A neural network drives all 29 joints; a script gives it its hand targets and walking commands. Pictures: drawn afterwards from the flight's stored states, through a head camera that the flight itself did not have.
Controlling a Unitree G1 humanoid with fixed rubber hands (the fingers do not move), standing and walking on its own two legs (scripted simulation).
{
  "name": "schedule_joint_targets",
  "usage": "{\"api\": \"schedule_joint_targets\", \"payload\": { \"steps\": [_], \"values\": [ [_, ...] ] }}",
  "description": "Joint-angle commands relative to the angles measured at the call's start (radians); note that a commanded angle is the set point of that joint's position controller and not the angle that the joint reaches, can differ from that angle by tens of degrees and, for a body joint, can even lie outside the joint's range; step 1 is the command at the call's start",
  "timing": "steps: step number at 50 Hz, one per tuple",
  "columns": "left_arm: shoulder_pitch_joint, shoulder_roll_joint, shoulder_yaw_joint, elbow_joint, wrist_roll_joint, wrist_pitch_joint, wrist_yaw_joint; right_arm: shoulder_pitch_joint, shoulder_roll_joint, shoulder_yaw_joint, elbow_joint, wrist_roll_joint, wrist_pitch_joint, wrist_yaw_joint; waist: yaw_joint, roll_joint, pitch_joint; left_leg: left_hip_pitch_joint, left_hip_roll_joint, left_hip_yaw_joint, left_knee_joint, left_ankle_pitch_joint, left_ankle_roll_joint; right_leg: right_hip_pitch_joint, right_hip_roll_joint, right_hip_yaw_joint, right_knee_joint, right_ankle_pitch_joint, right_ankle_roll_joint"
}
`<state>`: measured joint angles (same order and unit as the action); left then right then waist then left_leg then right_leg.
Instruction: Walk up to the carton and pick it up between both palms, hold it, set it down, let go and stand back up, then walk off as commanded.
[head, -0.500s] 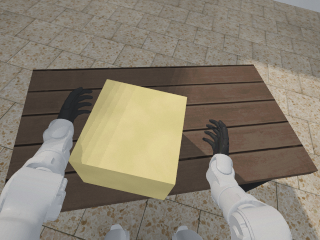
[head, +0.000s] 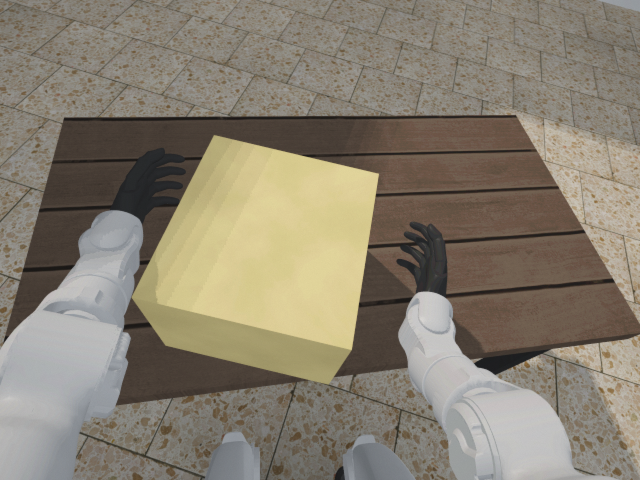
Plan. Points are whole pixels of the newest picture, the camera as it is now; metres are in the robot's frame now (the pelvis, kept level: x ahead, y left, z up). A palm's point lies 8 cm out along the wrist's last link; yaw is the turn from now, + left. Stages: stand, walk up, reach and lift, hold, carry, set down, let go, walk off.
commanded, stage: reach and lift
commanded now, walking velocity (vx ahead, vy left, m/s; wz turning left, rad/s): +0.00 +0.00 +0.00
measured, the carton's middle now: (271, 260) +0.43 +0.04 -0.04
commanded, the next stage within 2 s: none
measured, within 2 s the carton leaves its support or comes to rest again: leaves its support in 1.74 s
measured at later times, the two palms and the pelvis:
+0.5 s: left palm (154, 208) +0.47 +0.19 +0.03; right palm (407, 278) +0.37 -0.14 +0.00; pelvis +0.01 +0.01 +0.01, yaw +0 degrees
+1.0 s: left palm (159, 209) +0.46 +0.18 +0.03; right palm (405, 290) +0.36 -0.13 -0.01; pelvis +0.01 +0.01 +0.02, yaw -1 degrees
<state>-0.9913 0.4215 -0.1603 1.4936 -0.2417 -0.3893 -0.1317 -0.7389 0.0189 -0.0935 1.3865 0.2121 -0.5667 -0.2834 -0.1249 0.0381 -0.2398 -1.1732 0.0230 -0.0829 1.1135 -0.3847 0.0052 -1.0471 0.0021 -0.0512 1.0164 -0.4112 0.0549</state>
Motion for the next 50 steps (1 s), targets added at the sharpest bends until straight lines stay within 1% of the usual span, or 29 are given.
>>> {"api": "schedule_joint_targets", "payload": {
  "steps": [1,3,4,6,8,9,12,13,16,18,20,21,22,23,25,26,27,28,29,30,35,36,38,39,40,41,42,47,50],
  "values": [
    [-0.265,-0.115,0.012,-0.062,0.000,-0.040,0.009,-0.339,-0.071,-0.022,-0.159,-0.043,-0.043,-0.006,-0.081,0.097,-0.470,0.622,0.008,-0.034,-0.100,0.102,-0.090,-0.135,-0.001,-0.044,-0.164,0.127,-0.035],
    [-0.293,-0.112,0.013,-0.096,0.023,-0.045,0.022,-0.336,-0.068,-0.060,-0.156,-0.078,-0.047,-0.012,-0.090,0.119,-0.495,0.618,0.021,-0.057,-0.111,0.063,-0.097,-0.137,-0.003,-0.052,-0.144,0.126,-0.042],
    [-0.276,-0.129,0.041,-0.133,0.035,-0.038,0.026,-0.314,-0.050,-0.061,-0.151,-0.099,-0.040,-0.019,-0.083,0.117,-0.521,0.626,0.018,-0.035,-0.096,0.128,-0.095,-0.108,0.011,-0.054,-0.139,0.168,-0.044],
    [-0.256,-0.168,0.059,-0.077,0.085,-0.020,0.029,-0.323,-0.039,-0.080,-0.078,-0.125,-0.043,-0.019,-0.082,0.134,-0.426,0.645,0.022,-0.043,-0.114,0.113,-0.105,-0.145,0.003,-0.058,-0.158,0.141,-0.039],
    [-0.237,-0.152,0.084,-0.141,0.095,-0.010,0.035,-0.293,-0.045,-0.127,-0.119,-0.157,-0.051,-0.037,-0.088,0.129,-0.492,0.637,0.021,-0.048,-0.112,0.126,-0.104,-0.103,0.010,-0.058,-0.146,0.185,-0.039],
    [-0.237,-0.162,0.082,-0.076,0.111,-0.004,0.037,-0.319,-0.053,-0.137,-0.099,-0.167,-0.061,-0.035,-0.091,0.141,-0.439,0.623,0.019,-0.051,-0.135,0.084,-0.105,-0.117,0.014,-0.068,-0.145,0.165,-0.036],
    [-0.248,-0.209,0.087,-0.181,0.133,0.004,0.052,-0.332,-0.036,-0.179,-0.145,-0.184,-0.084,-0.040,-0.085,0.203,-0.478,0.625,0.042,-0.076,-0.161,0.113,-0.117,-0.081,0.031,-0.087,-0.143,0.219,-0.034],
    [-0.234,-0.203,0.104,-0.173,0.152,0.011,0.060,-0.335,-0.051,-0.199,-0.116,-0.206,-0.095,-0.041,-0.100,0.189,-0.473,0.666,0.046,-0.081,-0.160,0.168,-0.126,-0.087,0.039,-0.094,-0.144,0.243,-0.022],
    [-0.224,-0.201,0.149,-0.163,0.180,0.012,0.056,-0.320,-0.020,-0.195,-0.080,-0.229,-0.080,-0.031,-0.067,0.172,-0.437,0.647,0.027,-0.059,-0.160,0.160,-0.107,-0.053,0.030,-0.082,-0.167,0.221,-0.033],
    [-0.220,-0.232,0.141,-0.155,0.192,0.014,0.068,-0.341,-0.026,-0.229,-0.089,-0.258,-0.088,-0.027,-0.089,0.177,-0.423,0.667,0.046,-0.077,-0.196,0.124,-0.120,-0.072,0.037,-0.105,-0.165,0.208,-0.019],
    [-0.225,-0.222,0.161,-0.138,0.206,0.011,0.068,-0.352,-0.022,-0.244,-0.131,-0.275,-0.096,-0.029,-0.080,0.138,-0.447,0.639,0.032,-0.070,-0.194,0.140,-0.114,-0.031,0.034,-0.095,-0.185,0.207,-0.023],
    [-0.236,-0.184,0.169,-0.157,0.215,0.013,0.078,-0.317,-0.048,-0.260,-0.088,-0.287,-0.097,-0.026,-0.092,0.176,-0.459,0.674,0.034,-0.059,-0.175,0.189,-0.125,-0.046,0.029,-0.094,-0.180,0.228,-0.016],
    [-0.219,-0.225,0.174,-0.155,0.225,0.007,0.075,-0.312,0.003,-0.241,-0.092,-0.277,-0.092,-0.016,-0.055,0.200,-0.453,0.644,0.029,-0.057,-0.182,0.155,-0.117,-0.044,0.027,-0.091,-0.180,0.222,-0.026],
    [-0.175,-0.247,0.177,-0.193,0.237,0.006,0.074,-0.275,0.004,-0.252,-0.047,-0.290,-0.098,-0.016,-0.068,0.186,-0.444,0.725,0.035,-0.059,-0.177,0.256,-0.127,-0.031,0.032,-0.096,-0.197,0.248,-0.022],
    [-0.187,-0.251,0.190,-0.179,0.265,-0.004,0.072,-0.274,-0.003,-0.271,-0.063,-0.304,-0.107,-0.012,-0.066,0.210,-0.484,0.718,0.035,-0.060,-0.188,0.270,-0.132,-0.012,0.036,-0.104,-0.200,0.265,-0.024],
    [-0.177,-0.253,0.211,-0.173,0.284,0.000,0.071,-0.276,0.038,-0.274,-0.064,-0.312,-0.113,-0.018,-0.056,0.162,-0.485,0.706,0.019,-0.042,-0.150,0.303,-0.131,-0.032,0.030,-0.086,-0.218,0.276,-0.030],
    [-0.177,-0.227,0.235,-0.190,0.318,-0.010,0.070,-0.253,0.020,-0.296,-0.022,-0.323,-0.124,-0.014,-0.058,0.185,-0.487,0.761,0.005,-0.025,-0.143,0.383,-0.131,-0.010,0.033,-0.091,-0.228,0.295,-0.033],
    [-0.175,-0.256,0.241,-0.207,0.305,-0.019,0.066,-0.223,0.018,-0.290,0.000,-0.343,-0.134,-0.013,-0.069,0.159,-0.484,0.755,0.005,-0.023,-0.142,0.421,-0.126,0.016,0.040,-0.084,-0.249,0.293,-0.041],
    [-0.174,-0.293,0.225,-0.228,0.319,-0.024,0.063,-0.254,0.066,-0.276,-0.049,-0.331,-0.154,-0.008,-0.060,0.181,-0.536,0.759,0.001,-0.016,-0.117,0.455,-0.132,-0.002,0.048,-0.096,-0.230,0.322,-0.036],
    [-0.162,-0.289,0.255,-0.169,0.317,-0.010,0.046,-0.263,0.082,-0.264,-0.030,-0.341,-0.147,-0.014,-0.051,0.128,-0.447,0.724,-0.006,-0.001,-0.124,0.405,-0.115,0.024,0.039,-0.087,-0.246,0.294,-0.036],
    [-0.176,-0.308,0.295,-0.147,0.347,-0.043,0.051,-0.303,0.116,-0.317,-0.057,-0.421,-0.181,0.001,-0.038,0.127,-0.429,0.617,0.007,-0.004,-0.177,0.267,-0.091,0.077,0.041,-0.093,-0.222,0.261,-0.029],
    [-0.160,-0.335,0.295,-0.194,0.363,-0.052,0.053,-0.296,0.153,-0.282,-0.066,-0.410,-0.194,0.011,-0.014,0.148,-0.487,0.660,-0.001,0.014,-0.162,0.350,-0.094,0.075,0.056,-0.104,-0.227,0.293,-0.031],
    [-0.175,-0.365,0.299,-0.128,0.370,-0.058,0.040,-0.327,0.164,-0.299,-0.049,-0.442,-0.203,0.023,-0.026,0.122,-0.459,0.675,0.014,-0.006,-0.174,0.312,-0.101,0.047,0.052,-0.107,-0.243,0.256,-0.032],
    [-0.163,-0.382,0.307,-0.119,0.383,-0.060,0.032,-0.319,0.190,-0.309,-0.045,-0.459,-0.205,0.027,-0.051,0.094,-0.471,0.687,-0.001,0.013,-0.150,0.351,-0.093,0.069,0.048,-0.094,-0.267,0.278,-0.045],
    [-0.158,-0.343,0.341,-0.106,0.407,-0.067,0.031,-0.309,0.170,-0.308,-0.041,-0.464,-0.201,0.025,-0.017,0.088,-0.451,0.665,-0.010,0.023,-0.136,0.336,-0.084,0.108,0.049,-0.088,-0.258,0.266,-0.049],
    [-0.174,-0.368,0.332,-0.097,0.430,-0.065,0.032,-0.315,0.151,-0.341,0.012,-0.476,-0.202,0.030,-0.031,0.149,-0.388,0.639,0.014,0.002,-0.179,0.245,-0.091,0.068,0.053,-0.105,-0.229,0.237,-0.040],
    [-0.224,-0.390,0.295,-0.156,0.405,-0.085,0.030,-0.329,0.167,-0.353,-0.058,-0.475,-0.208,0.032,-0.055,0.160,-0.466,0.620,0.019,0.001,-0.208,0.199,-0.091,0.116,0.055,-0.110,-0.238,0.250,-0.033],
    [-0.233,-0.500,0.340,-0.052,0.467,-0.094,0.000,-0.411,0.302,-0.367,-0.005,-0.554,-0.229,0.071,-0.023,0.122,-0.486,0.681,0.005,0.003,-0.168,0.296,-0.092,0.079,0.051,-0.110,-0.255,0.279,-0.047],
    [-0.249,-0.594,0.319,-0.060,0.517,-0.112,-0.010,-0.422,0.371,-0.380,0.001,-0.588,-0.241,0.092,-0.043,0.167,-0.483,0.687,0.019,-0.008,-0.195,0.310,-0.103,0.100,0.064,-0.127,-0.266,0.294,-0.046]
  ]
}}
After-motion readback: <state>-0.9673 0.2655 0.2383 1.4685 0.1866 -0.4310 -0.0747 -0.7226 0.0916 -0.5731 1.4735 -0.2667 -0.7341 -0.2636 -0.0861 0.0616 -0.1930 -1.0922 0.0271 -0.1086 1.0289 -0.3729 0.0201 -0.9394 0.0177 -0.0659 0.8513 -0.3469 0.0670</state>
